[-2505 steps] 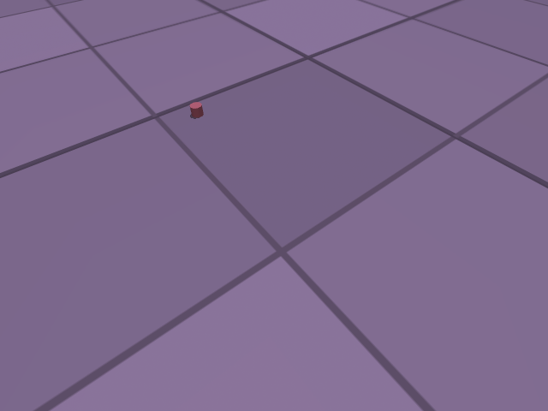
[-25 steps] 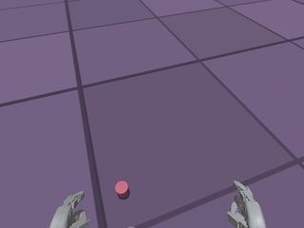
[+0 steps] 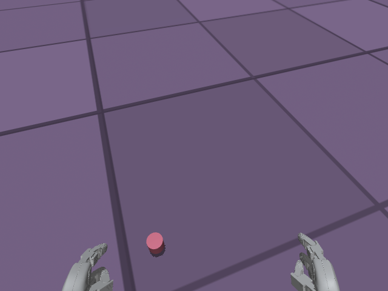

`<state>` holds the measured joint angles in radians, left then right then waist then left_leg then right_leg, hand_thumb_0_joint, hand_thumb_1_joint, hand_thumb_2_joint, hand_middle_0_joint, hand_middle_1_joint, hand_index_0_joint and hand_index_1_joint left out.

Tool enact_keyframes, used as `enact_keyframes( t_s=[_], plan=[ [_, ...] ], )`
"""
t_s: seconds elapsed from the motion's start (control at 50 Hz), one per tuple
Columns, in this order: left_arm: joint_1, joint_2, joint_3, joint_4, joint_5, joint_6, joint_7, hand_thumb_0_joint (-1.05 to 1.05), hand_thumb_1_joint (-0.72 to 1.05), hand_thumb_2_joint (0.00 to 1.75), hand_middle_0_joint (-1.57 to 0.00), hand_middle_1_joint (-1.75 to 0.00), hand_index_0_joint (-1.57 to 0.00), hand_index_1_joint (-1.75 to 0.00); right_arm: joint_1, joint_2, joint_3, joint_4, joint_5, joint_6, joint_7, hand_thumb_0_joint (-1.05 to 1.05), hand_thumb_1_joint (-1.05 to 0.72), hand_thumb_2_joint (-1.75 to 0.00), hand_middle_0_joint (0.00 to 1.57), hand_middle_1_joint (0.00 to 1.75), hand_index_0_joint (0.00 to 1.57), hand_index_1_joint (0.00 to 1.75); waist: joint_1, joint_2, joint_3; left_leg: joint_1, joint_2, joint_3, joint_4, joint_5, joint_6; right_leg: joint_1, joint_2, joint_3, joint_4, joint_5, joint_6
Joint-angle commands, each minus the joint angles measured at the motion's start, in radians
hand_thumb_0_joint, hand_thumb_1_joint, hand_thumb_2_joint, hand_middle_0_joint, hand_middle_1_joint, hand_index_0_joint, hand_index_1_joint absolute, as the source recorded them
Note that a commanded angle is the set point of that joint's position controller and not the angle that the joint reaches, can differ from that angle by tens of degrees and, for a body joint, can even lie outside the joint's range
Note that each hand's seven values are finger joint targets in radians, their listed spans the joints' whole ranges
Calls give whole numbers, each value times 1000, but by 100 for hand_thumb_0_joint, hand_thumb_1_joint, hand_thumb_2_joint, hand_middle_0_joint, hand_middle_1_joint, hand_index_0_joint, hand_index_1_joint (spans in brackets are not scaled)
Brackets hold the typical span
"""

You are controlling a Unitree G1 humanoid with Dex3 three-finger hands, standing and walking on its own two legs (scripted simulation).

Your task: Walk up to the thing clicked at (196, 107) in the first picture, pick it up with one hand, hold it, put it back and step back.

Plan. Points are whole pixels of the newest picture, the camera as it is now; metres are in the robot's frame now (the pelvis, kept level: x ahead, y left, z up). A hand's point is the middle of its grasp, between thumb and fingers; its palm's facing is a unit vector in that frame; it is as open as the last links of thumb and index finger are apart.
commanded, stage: home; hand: left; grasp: from above
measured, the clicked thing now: (155, 243) +0.45 +0.19 -0.68
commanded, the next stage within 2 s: stand in 0.42 s
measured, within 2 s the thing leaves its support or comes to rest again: neither
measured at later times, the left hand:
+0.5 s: hand (111, 287) +0.16 +0.18 -0.04, palm faces +0.05 -0.98 -0.21, open 7.4 cm
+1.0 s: hand out of the picture +0.05 +0.24 -0.11, palm faces +0.07 -0.94 -0.32, open 7.4 cm
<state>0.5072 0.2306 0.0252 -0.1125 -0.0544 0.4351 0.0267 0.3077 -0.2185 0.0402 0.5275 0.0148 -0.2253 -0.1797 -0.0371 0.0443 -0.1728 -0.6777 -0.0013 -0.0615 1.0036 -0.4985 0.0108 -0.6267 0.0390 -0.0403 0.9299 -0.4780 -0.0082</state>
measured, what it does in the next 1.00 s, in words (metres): rises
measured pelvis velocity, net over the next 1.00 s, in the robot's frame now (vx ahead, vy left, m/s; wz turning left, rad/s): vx -0.01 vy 0.01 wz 0.02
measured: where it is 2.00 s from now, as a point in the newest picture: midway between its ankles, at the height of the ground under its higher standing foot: outside the picture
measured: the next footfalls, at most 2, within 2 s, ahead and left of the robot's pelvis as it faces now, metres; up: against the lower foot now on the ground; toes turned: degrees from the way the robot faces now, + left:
none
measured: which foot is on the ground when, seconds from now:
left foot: down 0.00-1.00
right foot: down 0.00-1.00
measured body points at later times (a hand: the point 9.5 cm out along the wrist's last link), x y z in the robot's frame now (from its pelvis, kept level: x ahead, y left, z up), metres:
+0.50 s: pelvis +0.00 +0.00 +0.00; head +0.01 +0.00 +0.45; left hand +0.15 +0.23 -0.03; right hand +0.15 -0.25 -0.06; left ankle +0.00 +0.11 -0.68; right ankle -0.01 -0.12 -0.68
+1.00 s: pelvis -0.01 +0.01 +0.05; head -0.01 +0.01 +0.50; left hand +0.04 +0.29 -0.08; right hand +0.08 -0.27 -0.08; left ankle +0.00 +0.11 -0.68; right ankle -0.01 -0.12 -0.68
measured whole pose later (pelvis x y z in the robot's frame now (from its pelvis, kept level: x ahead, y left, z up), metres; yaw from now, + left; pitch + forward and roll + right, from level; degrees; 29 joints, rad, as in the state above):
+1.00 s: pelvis -0.01 +0.01 +0.05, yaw +1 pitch -3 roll -1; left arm 0.22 0.27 0.04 0.95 0.04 0.02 0.04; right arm 0.19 -0.28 -0.03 0.99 -0.04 0.00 -0.02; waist 0.03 0.01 0.04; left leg -0.22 -0.04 -0.04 0.54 -0.27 0.03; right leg -0.19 -0.01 -0.02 0.52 -0.28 0.01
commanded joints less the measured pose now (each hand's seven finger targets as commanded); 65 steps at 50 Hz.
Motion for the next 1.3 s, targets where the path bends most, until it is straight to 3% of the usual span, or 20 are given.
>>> enact_keyframes(
  t_s=[0.0,0.08,0.16,0.22,0.32,0.36,0.44,0.48,0.5,0.52,0.54,0.56,0.6,0.7,0.74,0.92,1.0,1.08,1.22,1.28],
  plan=[
    [-20,103,54,-191,5,-52,1,0,90,90,-20,-30,-20,-30,-70,-129,-56,-157,-2,-63,-11,0,-90,-90,20,30,20,30,1,23,-53,101,5,-22,-179,288,1,31,-1,-11,-127,235,-8],
    [-46,119,69,-215,3,-60,5,0,90,90,-20,-30,-20,-30,-58,-126,-55,-151,-5,-59,-11,0,-90,-90,20,30,20,30,-8,26,-86,114,0,-11,-168,282,5,45,0,-6,-131,238,-7],
    [2,86,43,-161,4,-49,3,0,90,90,-20,-30,-20,-30,-63,-125,-53,-156,-4,-58,-10,0,-90,-90,20,30,20,30,-8,-6,-49,93,-2,-5,-166,261,10,34,-2,-6,-140,226,-6],
    [-17,114,68,-200,5,-50,4,0,90,90,-20,-30,-20,-30,-71,-130,-57,-159,-4,-54,-9,0,-90,-90,20,30,20,30,5,12,-61,95,1,-13,-177,247,5,38,-1,-11,-136,207,-7],
    [1,84,39,-162,2,-45,0,0,90,90,-20,-30,-20,-30,-70,-124,-53,-164,-2,-55,-8,0,-90,-90,20,30,20,30,-8,-3,-47,89,-2,-9,-165,259,9,30,-2,-9,-138,223,-6],
    [-49,136,77,-232,4,-56,8,0,90,90,-20,-30,-20,-30,-60,-131,-59,-156,-2,-52,-9,0,-90,-90,20,30,20,30,-2,21,-89,109,-4,-2,-160,279,9,45,-4,-3,-136,241,-7],
    [-11,99,53,-165,5,-49,7,0,90,90,-20,-30,-20,-30,-66,-122,-52,-156,-3,-52,-9,0,-90,-90,20,30,20,30,-6,-14,-25,70,-5,-3,-166,210,13,20,-3,-6,-149,185,-4],
    [-13,102,52,-190,1,-48,4,0,90,90,-20,-30,-20,-30,-68,-128,-55,-164,-2,-51,-8,0,-90,-90,20,30,20,30,-5,-4,-61,83,-9,5,-161,219,15,36,-6,-3,-151,195,-4],
    [-311,177,64,161,126,-252,39,0,90,90,-20,-30,-20,-30,-152,-223,-103,75,-124,53,51,0,-90,-90,20,30,20,30,70,-55,173,92,29,-62,-261,353,51,231,-93,89,-213,174,-22],
    [-241,203,81,330,133,-321,34,0,90,90,-20,-30,-20,-30,-155,-232,-114,96,-124,90,78,0,-90,-90,20,30,20,30,62,-129,82,156,10,-20,-233,366,59,246,-120,175,-268,181,-61],
    [-247,217,79,370,135,-356,29,0,90,90,-20,-30,-20,-30,-136,-223,-111,102,-124,106,94,0,-90,-90,20,30,20,30,41,-163,56,195,10,-15,-236,348,57,239,-143,221,-287,196,-82],
    [-271,209,70,390,128,-373,20,0,90,90,-20,-30,-20,-30,-123,-219,-107,103,-131,118,105,0,-90,-90,20,30,20,30,22,-101,84,209,9,-26,-272,336,53,211,-121,209,-289,216,-74],
    [-278,205,63,472,119,-399,13,0,90,90,-20,-30,-20,-30,-123,-196,-103,140,-85,123,138,0,-90,-90,20,30,20,30,58,-22,50,281,19,-42,-320,340,57,298,-125,154,-264,279,-46],
    [-322,197,68,680,106,-425,16,0,90,90,-20,-30,-20,-30,-162,-201,-117,223,-64,150,160,0,-90,-90,20,30,20,30,66,-60,61,360,23,-57,-382,333,49,330,-133,152,-355,261,-30],
    [-342,196,69,739,103,-438,17,0,90,90,-20,-30,-20,-30,-161,-205,-117,252,-66,159,158,0,-90,-90,20,30,20,30,61,-52,69,390,34,-68,-417,377,50,360,-127,136,-363,308,-25],
    [-340,201,58,974,89,-451,20,0,90,90,-20,-30,-20,-30,-175,-236,-114,377,-56,187,147,0,-90,-90,20,30,20,30,58,-8,188,437,66,-128,-610,339,42,452,-118,111,-508,299,-11],
    [-346,213,55,1048,85,-451,18,0,90,90,-20,-30,-20,-30,-172,-245,-111,423,-50,194,143,0,-90,-90,20,30,20,30,52,-3,207,465,76,-135,-671,302,37,484,-122,106,-546,297,-7],
    [-348,226,51,1101,88,-456,19,0,90,90,-20,-30,-20,-30,-190,-249,-111,456,-44,197,145,0,-90,-90,20,30,20,30,55,-24,200,514,76,-123,-684,344,30,502,-136,111,-593,309,-5],
    [-353,236,43,1171,88,-451,17,0,90,90,-20,-30,-20,-30,-204,-257,-110,503,-40,207,147,0,-90,-90,20,30,20,30,53,-33,257,494,78,-132,-739,234,22,494,-133,108,-634,238,2],
    [-360,244,42,1182,86,-456,15,0,90,90,-20,-30,-20,-30,-205,-258,-106,515,-40,205,149,0,-90,-90,20,30,20,30,51,-41,223,516,81,-125,-737,287,25,519,-146,117,-647,273,-2]
  ],
)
